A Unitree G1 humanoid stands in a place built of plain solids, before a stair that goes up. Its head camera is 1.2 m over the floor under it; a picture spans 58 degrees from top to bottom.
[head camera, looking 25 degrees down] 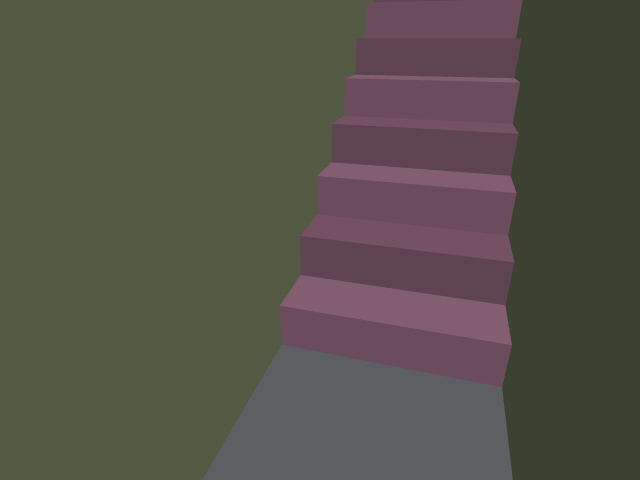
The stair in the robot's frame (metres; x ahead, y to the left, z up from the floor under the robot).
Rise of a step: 0.20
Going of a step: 0.27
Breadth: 0.95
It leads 16 degrees to the right of straight ahead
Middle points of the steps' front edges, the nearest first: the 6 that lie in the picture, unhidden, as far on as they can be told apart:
1.38 -0.26 0.20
1.63 -0.34 0.40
1.89 -0.41 0.60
2.15 -0.49 0.80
2.40 -0.56 1.00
2.66 -0.64 1.20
